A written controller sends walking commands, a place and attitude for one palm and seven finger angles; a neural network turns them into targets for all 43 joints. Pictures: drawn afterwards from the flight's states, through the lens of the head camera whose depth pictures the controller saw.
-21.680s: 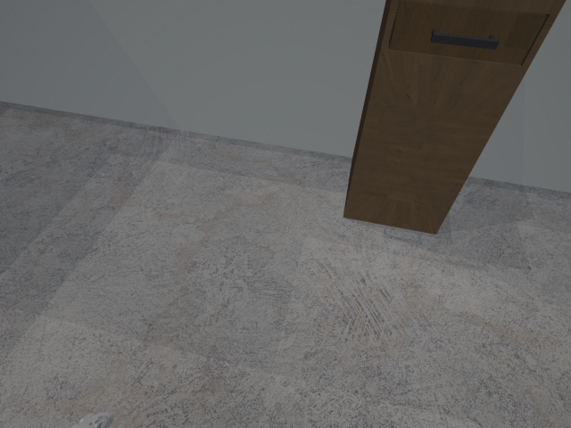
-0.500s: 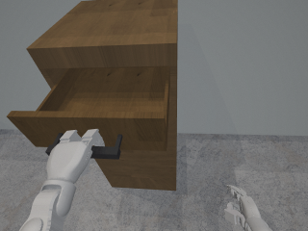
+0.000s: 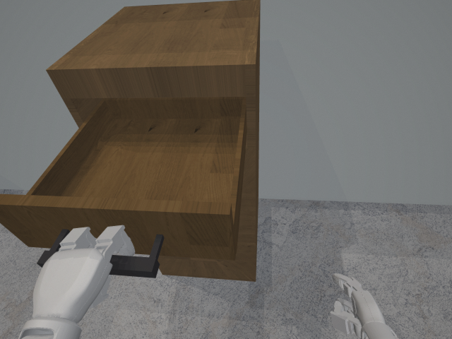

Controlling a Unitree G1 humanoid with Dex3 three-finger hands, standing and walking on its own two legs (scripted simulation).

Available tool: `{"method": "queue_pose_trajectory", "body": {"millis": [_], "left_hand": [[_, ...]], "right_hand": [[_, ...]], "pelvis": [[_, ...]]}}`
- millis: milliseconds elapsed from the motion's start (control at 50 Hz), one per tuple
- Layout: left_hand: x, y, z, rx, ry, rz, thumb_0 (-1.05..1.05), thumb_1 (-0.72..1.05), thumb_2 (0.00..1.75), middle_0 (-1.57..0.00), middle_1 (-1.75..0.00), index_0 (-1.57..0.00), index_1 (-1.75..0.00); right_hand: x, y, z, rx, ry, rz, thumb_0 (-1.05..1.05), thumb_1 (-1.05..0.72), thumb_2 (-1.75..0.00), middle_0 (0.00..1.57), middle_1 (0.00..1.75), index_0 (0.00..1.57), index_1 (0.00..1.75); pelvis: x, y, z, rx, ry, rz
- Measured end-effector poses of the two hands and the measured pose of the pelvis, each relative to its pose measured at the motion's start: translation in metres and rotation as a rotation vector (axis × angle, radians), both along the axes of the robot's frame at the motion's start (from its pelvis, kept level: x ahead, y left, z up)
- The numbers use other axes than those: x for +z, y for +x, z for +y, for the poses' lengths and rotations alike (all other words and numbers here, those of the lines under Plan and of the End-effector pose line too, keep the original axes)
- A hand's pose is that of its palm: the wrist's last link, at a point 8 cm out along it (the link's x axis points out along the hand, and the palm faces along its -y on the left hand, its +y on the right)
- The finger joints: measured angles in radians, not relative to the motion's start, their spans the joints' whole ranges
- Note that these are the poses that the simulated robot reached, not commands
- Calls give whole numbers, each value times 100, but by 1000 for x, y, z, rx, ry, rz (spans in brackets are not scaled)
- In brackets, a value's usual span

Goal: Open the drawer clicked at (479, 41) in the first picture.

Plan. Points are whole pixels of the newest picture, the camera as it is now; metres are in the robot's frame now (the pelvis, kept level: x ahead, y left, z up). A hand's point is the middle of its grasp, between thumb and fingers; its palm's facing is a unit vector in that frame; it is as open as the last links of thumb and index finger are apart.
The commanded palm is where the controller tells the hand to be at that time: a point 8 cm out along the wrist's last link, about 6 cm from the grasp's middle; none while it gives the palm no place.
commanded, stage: pull the drawer open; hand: left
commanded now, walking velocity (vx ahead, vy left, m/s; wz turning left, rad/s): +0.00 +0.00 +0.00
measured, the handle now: (104, 251) +0.21 +0.22 +0.11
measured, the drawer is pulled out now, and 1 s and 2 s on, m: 0.29 0.30 0.30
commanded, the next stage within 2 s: open the thumb to release the handle in 0.24 s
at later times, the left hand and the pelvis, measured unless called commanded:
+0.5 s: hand (85, 285) +0.17 +0.24 +0.08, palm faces +0.08 -0.11 -0.99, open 5.9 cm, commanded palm +0.14 +0.23 +0.15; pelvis -0.01 +0.00 +0.00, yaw +2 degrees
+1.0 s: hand (85, 287) +0.16 +0.24 +0.08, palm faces +0.07 -0.16 -0.98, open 13.2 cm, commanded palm +0.13 +0.23 +0.14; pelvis -0.01 +0.01 +0.00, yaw +2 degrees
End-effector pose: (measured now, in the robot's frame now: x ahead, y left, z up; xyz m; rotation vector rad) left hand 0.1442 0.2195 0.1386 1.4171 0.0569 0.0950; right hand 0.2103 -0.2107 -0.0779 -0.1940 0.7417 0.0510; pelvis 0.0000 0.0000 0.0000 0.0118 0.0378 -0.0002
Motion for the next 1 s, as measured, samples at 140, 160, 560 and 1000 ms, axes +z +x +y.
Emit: {"method": "queue_pose_trajectory", "body": {"millis": [140,160,560,1000], "left_hand": [[0,-9,1,-16,18,-3,3,72,78,-32,-135,-41,-135],[0,-10,2,-18,20,-4,3,73,78,-32,-135,-41,-135],[-1,-2,20,59,18,-32,0,55,75,-38,-132,-41,-132],[-2,-4,22,35,-12,-31,0,-44,33,-30,-120,-38,-123]], "right_hand": [[-4,-16,-18,-45,-29,12,2,-90,-90,20,30,20,30],[-5,-17,-19,-49,-31,13,2,-90,-90,20,30,20,30],[-11,-2,24,23,7,14,2,-90,-90,20,30,20,30],[0,-5,34,48,-3,-3,1,-90,-90,20,30,20,30]], "pelvis": [[-3,-4,-1,-7,-1,7],[-3,-4,0,-7,-1,8],[-2,-8,5,34,-3,-9],[0,-15,15,31,-13,-18]]}}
